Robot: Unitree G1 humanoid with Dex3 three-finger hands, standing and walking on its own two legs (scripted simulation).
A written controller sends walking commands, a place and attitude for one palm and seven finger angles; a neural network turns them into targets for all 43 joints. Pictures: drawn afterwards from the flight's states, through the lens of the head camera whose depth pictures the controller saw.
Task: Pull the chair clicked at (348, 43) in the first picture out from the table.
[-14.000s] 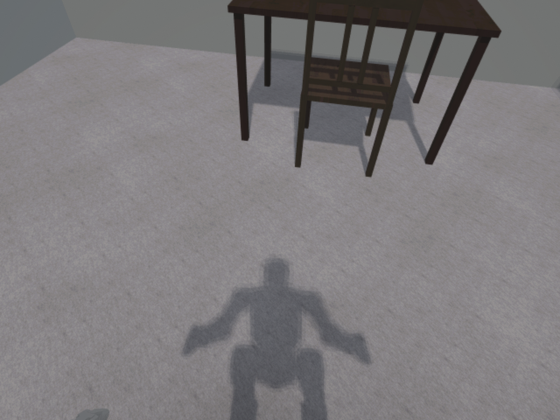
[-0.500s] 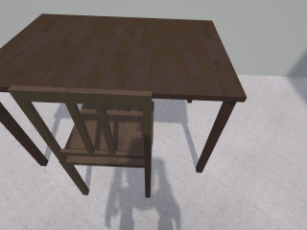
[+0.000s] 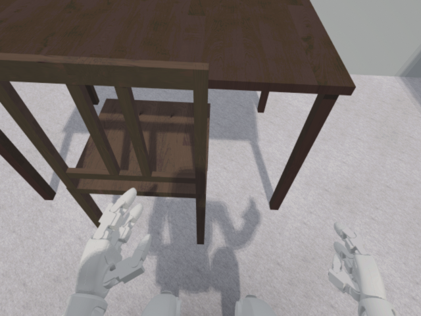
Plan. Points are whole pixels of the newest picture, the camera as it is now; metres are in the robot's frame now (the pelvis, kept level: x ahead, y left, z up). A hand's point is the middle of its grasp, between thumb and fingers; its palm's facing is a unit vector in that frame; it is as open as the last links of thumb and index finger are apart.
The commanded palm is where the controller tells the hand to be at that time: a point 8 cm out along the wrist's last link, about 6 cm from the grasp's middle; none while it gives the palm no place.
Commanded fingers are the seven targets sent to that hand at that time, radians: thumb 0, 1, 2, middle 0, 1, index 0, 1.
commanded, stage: raise the hand toward the chair's back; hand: left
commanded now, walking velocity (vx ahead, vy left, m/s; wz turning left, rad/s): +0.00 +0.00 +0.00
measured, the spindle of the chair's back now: (98, 135) +0.50 +0.30 +0.01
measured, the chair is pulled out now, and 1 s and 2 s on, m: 0.00 0.00 0.00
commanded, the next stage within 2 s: aim the fingers beside a spindle in 1.70 s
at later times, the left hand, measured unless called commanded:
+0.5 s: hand (102, 256) +0.21 +0.19 +0.04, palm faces +0.06 -1.00 -0.06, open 13.4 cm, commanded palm +0.17 +0.24 +0.05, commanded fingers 0.00 -0.17 0.44 -0.09 -0.13 -0.09 -0.13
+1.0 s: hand (89, 240) +0.23 +0.22 +0.05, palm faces +0.05 -1.00 -0.06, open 16.7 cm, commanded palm +0.21 +0.27 +0.06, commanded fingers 0.00 -0.50 0.30 -0.06 -0.08 -0.06 -0.08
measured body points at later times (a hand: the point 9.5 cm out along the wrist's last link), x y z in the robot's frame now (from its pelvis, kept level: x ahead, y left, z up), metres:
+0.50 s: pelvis -0.02 +0.01 -0.01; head +0.06 +0.00 +0.43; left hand +0.20 +0.24 +0.05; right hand +0.15 -0.23 -0.11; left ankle +0.02 +0.13 -0.64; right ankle +0.03 -0.10 -0.64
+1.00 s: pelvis +0.00 +0.01 +0.00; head +0.08 +0.03 +0.44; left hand +0.22 +0.27 +0.06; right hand +0.22 -0.20 -0.07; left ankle +0.02 +0.13 -0.64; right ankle +0.03 -0.10 -0.64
